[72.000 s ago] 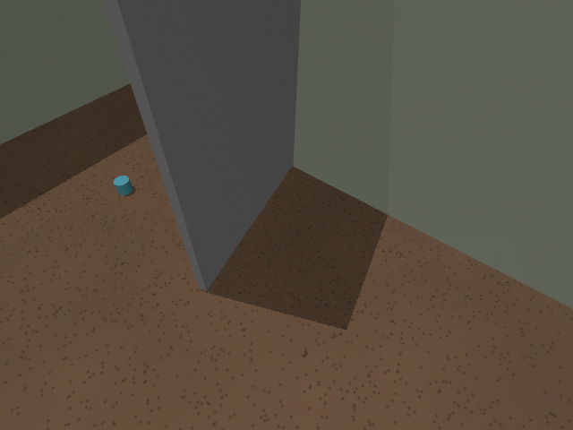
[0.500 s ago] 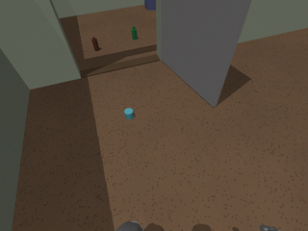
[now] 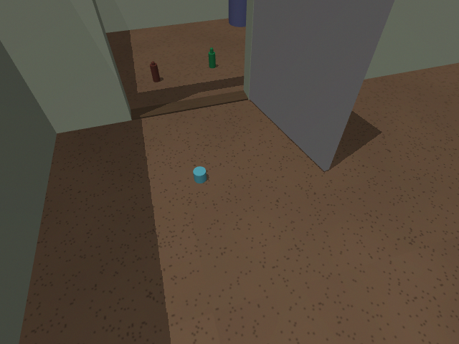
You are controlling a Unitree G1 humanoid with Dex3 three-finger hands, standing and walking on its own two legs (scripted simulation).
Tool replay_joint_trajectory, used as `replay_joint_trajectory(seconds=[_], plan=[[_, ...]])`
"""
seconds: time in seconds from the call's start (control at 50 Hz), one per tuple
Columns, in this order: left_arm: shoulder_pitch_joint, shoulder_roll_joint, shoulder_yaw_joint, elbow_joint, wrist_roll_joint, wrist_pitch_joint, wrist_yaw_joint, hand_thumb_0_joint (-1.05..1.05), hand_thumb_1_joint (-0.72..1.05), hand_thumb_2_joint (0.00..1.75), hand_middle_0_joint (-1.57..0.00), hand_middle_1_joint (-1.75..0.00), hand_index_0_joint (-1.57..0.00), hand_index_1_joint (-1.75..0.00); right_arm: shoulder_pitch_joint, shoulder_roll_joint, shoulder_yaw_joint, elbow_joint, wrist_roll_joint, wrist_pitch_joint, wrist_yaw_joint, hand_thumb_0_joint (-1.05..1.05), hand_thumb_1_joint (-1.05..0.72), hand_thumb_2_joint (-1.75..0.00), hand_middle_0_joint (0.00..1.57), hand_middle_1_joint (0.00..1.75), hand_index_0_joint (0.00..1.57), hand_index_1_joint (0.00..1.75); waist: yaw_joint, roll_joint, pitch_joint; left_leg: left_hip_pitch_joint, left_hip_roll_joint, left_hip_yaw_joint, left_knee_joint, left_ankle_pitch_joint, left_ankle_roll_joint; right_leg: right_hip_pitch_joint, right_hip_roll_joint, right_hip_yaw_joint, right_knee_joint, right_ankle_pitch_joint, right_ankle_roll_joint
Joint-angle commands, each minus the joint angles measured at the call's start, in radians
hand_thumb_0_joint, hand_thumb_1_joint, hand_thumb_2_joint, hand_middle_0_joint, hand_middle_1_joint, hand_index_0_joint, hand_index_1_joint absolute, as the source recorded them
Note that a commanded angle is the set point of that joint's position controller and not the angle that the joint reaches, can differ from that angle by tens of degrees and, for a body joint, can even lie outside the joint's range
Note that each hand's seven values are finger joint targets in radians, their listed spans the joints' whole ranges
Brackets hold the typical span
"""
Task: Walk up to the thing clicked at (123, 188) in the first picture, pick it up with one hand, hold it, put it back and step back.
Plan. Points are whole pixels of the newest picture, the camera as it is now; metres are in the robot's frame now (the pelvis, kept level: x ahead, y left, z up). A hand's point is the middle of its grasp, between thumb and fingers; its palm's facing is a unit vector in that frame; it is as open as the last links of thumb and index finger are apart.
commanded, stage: step back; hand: left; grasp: from above
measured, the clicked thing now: (199, 175) +1.10 +0.22 -0.73
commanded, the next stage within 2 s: stand in 0.50 s
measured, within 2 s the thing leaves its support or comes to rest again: neither
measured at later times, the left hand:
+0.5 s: hand out of the picture +0.13 +0.29 -0.15, palm faces +0.00 -0.94 -0.35, open 7.4 cm
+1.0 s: hand out of the picture +0.08 +0.28 -0.14, palm faces -0.03 -0.94 -0.34, open 7.4 cm
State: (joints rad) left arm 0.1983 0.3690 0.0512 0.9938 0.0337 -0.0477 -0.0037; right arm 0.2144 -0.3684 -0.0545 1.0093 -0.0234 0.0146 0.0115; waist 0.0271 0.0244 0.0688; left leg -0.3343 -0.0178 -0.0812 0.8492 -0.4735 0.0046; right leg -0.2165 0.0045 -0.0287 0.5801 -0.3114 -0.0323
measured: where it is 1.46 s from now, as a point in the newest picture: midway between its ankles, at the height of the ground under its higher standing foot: outside the picture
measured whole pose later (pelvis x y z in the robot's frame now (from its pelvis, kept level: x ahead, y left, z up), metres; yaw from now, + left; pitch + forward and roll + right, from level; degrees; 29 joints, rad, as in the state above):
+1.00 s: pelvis +0.01 +0.02 +0.02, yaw +0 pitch -3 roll +0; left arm 0.12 0.35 0.00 1.15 0.01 -0.01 -0.01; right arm 0.10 -0.35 -0.02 1.15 -0.01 0.00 0.02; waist -0.01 0.00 0.06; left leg -0.16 0.03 0.01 0.35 -0.13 -0.02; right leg -0.09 -0.02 0.00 0.34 -0.20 0.02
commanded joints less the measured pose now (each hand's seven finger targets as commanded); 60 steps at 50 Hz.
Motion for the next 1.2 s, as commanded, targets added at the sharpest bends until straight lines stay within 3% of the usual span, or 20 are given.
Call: replay_joint_trajectory(seconds=[0.0, 0.04, 0.06, 0.08, 0.1, 0.12, 0.14, 0.16, 0.2, 0.24, 0.26, 0.32, 0.36, 0.54, 0.62, 0.72, 0.74, 0.94, 1.02, 1.18], plan=[[-0.06, 0.281, 0.066, -0.07, -0.001, -0.028, 0.018, 0.0, 0.9, 0.9, -0.2, -0.3, -0.2, -0.3, -0.022, -0.178, -0.04, -0.059, -0.004, -0.04, -0.004, 0.0, -0.9, -0.9, 0.2, 0.3, 0.2, 0.3, 0.001, -0.148, -0.01, -0.071, 0.062, 0.02, -0.087, 0.024, -0.005, 0.023, -0.268, 0.253, -0.227, 0.156, -0.145], [-0.087, 0.267, 0.054, -0.079, -0.008, -0.02, 0.014, 0.0, 0.9, 0.9, -0.2, -0.3, -0.2, -0.3, -0.017, -0.162, -0.041, -0.051, -0.007, -0.042, -0.002, 0.0, -0.9, -0.9, 0.2, 0.3, 0.2, 0.3, -0.016, -0.174, -0.027, 0.039, 0.041, 0.094, -0.22, 0.087, -0.006, -0.019, -0.228, 0.173, -0.18, 0.244, -0.119], [-0.1, 0.268, 0.046, -0.081, -0.011, -0.013, 0.013, 0.0, 0.9, 0.9, -0.2, -0.3, -0.2, -0.3, -0.021, -0.156, -0.042, -0.043, -0.008, -0.043, -0.003, 0.0, -0.9, -0.9, 0.2, 0.3, 0.2, 0.3, -0.031, -0.174, -0.032, 0.116, 0.027, 0.121, -0.317, 0.172, -0.002, -0.065, -0.211, 0.144, -0.135, 0.272, -0.103], [-0.091, 0.251, 0.036, -0.081, -0.016, -0.004, 0.012, 0.0, 0.9, 0.9, -0.2, -0.3, -0.2, -0.3, -0.013, -0.162, -0.045, -0.032, -0.01, -0.045, -0.009, 0.0, -0.9, -0.9, 0.2, 0.3, 0.2, 0.3, -0.041, -0.144, -0.047, 0.18, 0.017, 0.112, -0.391, 0.28, 0.001, -0.084, -0.181, 0.122, -0.072, 0.328, -0.072], [-0.082, 0.219, 0.024, -0.084, -0.021, 0.0, 0.013, 0.0, 0.9, 0.9, -0.2, -0.3, -0.2, -0.3, -0.004, -0.179, -0.048, -0.028, -0.013, -0.049, -0.015, 0.0, -0.9, -0.9, 0.2, 0.3, 0.2, 0.3, -0.045, -0.09, -0.078, 0.233, 0.058, 0.056, -0.41, 0.384, 0.018, -0.099, -0.152, 0.093, -0.008, 0.355, -0.039], [-0.077, 0.183, 0.015, -0.095, -0.03, 0.004, 0.014, 0.0, 0.9, 0.9, -0.2, -0.3, -0.2, -0.3, -0.003, -0.227, -0.053, -0.032, -0.017, -0.055, -0.022, 0.0, -0.9, -0.9, 0.2, 0.3, 0.2, 0.3, -0.04, 0.034, -0.127, 0.247, 0.198, -0.12, -0.454, 0.47, 0.063, -0.114, -0.082, 0.051, 0.082, 0.285, 0.002], [-0.061, 0.184, 0.015, -0.073, -0.044, 0.015, 0.017, 0.0, 0.9, 0.9, -0.2, -0.3, -0.2, -0.3, -0.075, -0.27, -0.047, -0.051, -0.003, -0.056, -0.02, 0.0, -0.9, -0.9, 0.2, 0.3, 0.2, 0.3, -0.009, 0.08, -0.131, 0.133, 0.299, -0.231, -0.47, 0.406, 0.158, -0.05, -0.023, 0.026, 0.086, -0.006, 0.025], [-0.061, 0.2, 0.019, -0.05, -0.036, 0.016, 0.02, 0.0, 0.9, 0.9, -0.2, -0.3, -0.2, -0.3, -0.125, -0.266, -0.046, -0.051, 0.002, -0.052, -0.016, 0.0, -0.9, -0.9, 0.2, 0.3, 0.2, 0.3, 0.001, 0.076, -0.109, 0.062, 0.308, -0.219, -0.469, 0.396, 0.176, 0.029, -0.032, 0.039, 0.048, -0.101, 0.019], [-0.042, 0.203, 0.018, -0.022, -0.025, 0.007, 0.022, 0.0, 0.9, 0.9, -0.2, -0.3, -0.2, -0.3, -0.179, -0.225, -0.026, -0.045, 0.002, -0.044, -0.016, 0.0, -0.9, -0.9, 0.2, 0.3, 0.2, 0.3, 0.026, 0.068, -0.102, 0.047, 0.225, -0.098, -0.411, 0.444, 0.095, 0.094, -0.065, 0.072, -0.096, 0.084, 0.007], [-0.05, 0.243, 0.025, -0.011, -0.026, -0.002, 0.02, 0.0, 0.9, 0.9, -0.2, -0.3, -0.2, -0.3, -0.166, -0.197, -0.017, -0.035, 0.009, -0.045, -0.017, 0.0, -0.9, -0.9, 0.2, 0.3, 0.2, 0.3, 0.002, 0.044, -0.115, 0.08, 0.14, -0.01, -0.362, 0.465, 0.037, 0.098, -0.11, 0.133, -0.112, 0.267, -0.008], [-0.076, 0.244, 0.028, -0.011, -0.029, -0.002, 0.02, 0.0, 0.9, 0.9, -0.2, -0.3, -0.2, -0.3, -0.155, -0.193, -0.016, -0.02, 0.008, -0.045, -0.018, 0.0, -0.9, -0.9, 0.2, 0.3, 0.2, 0.3, -0.013, 0.036, -0.132, 0.111, 0.136, 0.002, -0.364, 0.506, 0.029, 0.1, -0.122, 0.132, -0.106, 0.319, -0.012], [-0.097, 0.222, 0.015, -0.002, -0.03, 0.002, 0.023, 0.0, 0.9, 0.9, -0.2, -0.3, -0.2, -0.3, -0.178, -0.202, -0.022, 0.0, 0.009, -0.044, -0.018, 0.0, -0.9, -0.9, 0.2, 0.3, 0.2, 0.3, -0.013, 0.036, -0.147, 0.181, 0.155, -0.003, -0.386, 0.573, 0.045, 0.076, -0.109, 0.097, -0.115, 0.335, -0.001], [-0.108, 0.213, 0.013, 0.008, -0.028, 0.005, 0.023, 0.0, 0.9, 0.9, -0.2, -0.3, -0.2, -0.3, -0.195, -0.199, -0.021, 0.008, 0.009, -0.042, -0.019, 0.0, -0.9, -0.9, 0.2, 0.3, 0.2, 0.3, -0.012, 0.033, -0.14, 0.178, 0.167, -0.006, -0.413, 0.561, 0.05, 0.086, -0.1, 0.086, -0.131, 0.31, 0.006], [-0.124, 0.182, -0.008, 0.064, -0.03, 0.011, 0.018, 0.0, 0.9, 0.9, -0.2, -0.3, -0.2, -0.3, -0.228, -0.195, -0.01, 0.034, 0.017, -0.054, -0.016, 0.0, -0.9, -0.9, 0.2, 0.3, 0.2, 0.3, -0.02, 0.008, -0.13, 0.277, 0.168, -0.006, -0.485, 0.619, 0.032, 0.102, -0.115, 0.093, -0.225, 0.327, 0.027], [-0.152, 0.196, -0.006, 0.071, -0.028, 0.009, 0.014, 0.0, 0.9, 0.9, -0.2, -0.3, -0.2, -0.3, -0.233, -0.181, -0.005, 0.039, 0.018, -0.052, -0.014, 0.0, -0.9, -0.9, 0.2, 0.3, 0.2, 0.3, -0.028, -0.014, -0.127, 0.284, 0.158, 0.008, -0.511, 0.559, 0.019, 0.112, -0.128, 0.1, -0.262, 0.318, 0.024], [-0.159, 0.2, -0.006, 0.085, -0.022, 0.012, 0.011, 0.0, 0.9, 0.9, -0.2, -0.3, -0.2, -0.3, -0.232, -0.18, -0.001, 0.053, 0.017, -0.048, -0.011, 0.0, -0.9, -0.9, 0.2, 0.3, 0.2, 0.3, -0.03, -0.016, -0.079, 0.219, 0.15, 0.002, -0.571, 0.367, 0.009, 0.11, -0.126, 0.104, -0.305, 0.19, 0.026], [-0.154, 0.199, -0.007, 0.085, -0.023, 0.01, 0.011, 0.0, 0.9, 0.9, -0.2, -0.3, -0.2, -0.3, -0.242, -0.182, -0.001, 0.052, 0.016, -0.048, -0.009, 0.0, -0.9, -0.9, 0.2, 0.3, 0.2, 0.3, -0.022, -0.019, -0.09, 0.239, 0.151, 0.005, -0.561, 0.396, 0.012, 0.109, -0.132, 0.105, -0.308, 0.199, 0.024], [-0.142, 0.204, -0.007, 0.093, -0.02, 0.012, 0.005, 0.0, 0.9, 0.9, -0.2, -0.3, -0.2, -0.3, -0.181, -0.194, 0.001, 0.077, 0.012, -0.042, -0.003, 0.0, -0.9, -0.9, 0.2, 0.3, 0.2, 0.3, -0.037, -0.005, -0.031, 0.182, 0.143, -0.014, -0.596, 0.184, 0.001, 0.031, -0.124, 0.118, -0.347, 0.01, 0.02], [-0.13, 0.198, -0.007, 0.092, -0.022, 0.01, 0.004, 0.0, 0.9, 0.9, -0.2, -0.3, -0.2, -0.3, -0.173, -0.192, 0.005, 0.078, 0.012, -0.046, -0.006, 0.0, -0.9, -0.9, 0.2, 0.3, 0.2, 0.3, -0.031, -0.011, -0.071, 0.183, 0.15, -0.015, -0.585, 0.264, 0.008, 0.08, -0.13, 0.118, -0.328, 0.108, 0.016], [-0.121, 0.202, -0.01, 0.09, -0.024, 0.012, 0.005, 0.0, 0.9, 0.9, -0.2, -0.3, -0.2, -0.3, -0.151, -0.189, 0.014, 0.081, 0.013, -0.046, -0.009, 0.0, -0.9, -0.9, 0.2, 0.3, 0.2, 0.3, -0.036, -0.025, -0.072, 0.202, 0.15, -0.009, -0.568, 0.328, 0.007, 0.072, -0.135, 0.118, -0.322, 0.139, 0.016]])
